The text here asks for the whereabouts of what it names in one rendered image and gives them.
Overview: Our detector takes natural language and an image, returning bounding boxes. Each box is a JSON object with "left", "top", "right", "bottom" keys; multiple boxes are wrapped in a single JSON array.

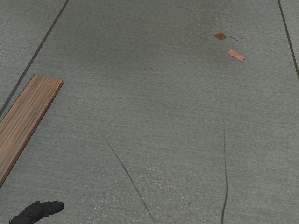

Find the robot left hand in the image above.
[{"left": 8, "top": 201, "right": 64, "bottom": 224}]

